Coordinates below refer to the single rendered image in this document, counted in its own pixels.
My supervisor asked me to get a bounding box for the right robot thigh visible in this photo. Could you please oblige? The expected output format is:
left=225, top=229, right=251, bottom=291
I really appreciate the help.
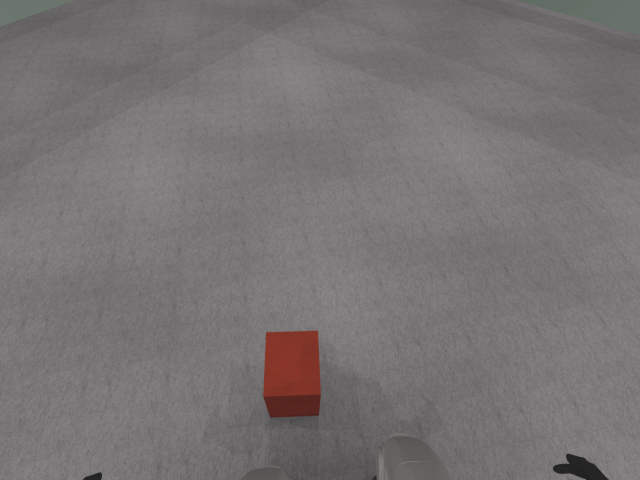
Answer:
left=375, top=436, right=454, bottom=480

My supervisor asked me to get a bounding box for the right robot hand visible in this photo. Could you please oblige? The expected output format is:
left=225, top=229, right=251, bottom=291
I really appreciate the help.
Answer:
left=553, top=454, right=609, bottom=480

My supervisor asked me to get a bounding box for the carton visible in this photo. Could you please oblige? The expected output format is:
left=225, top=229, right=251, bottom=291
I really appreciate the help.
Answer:
left=263, top=331, right=321, bottom=418

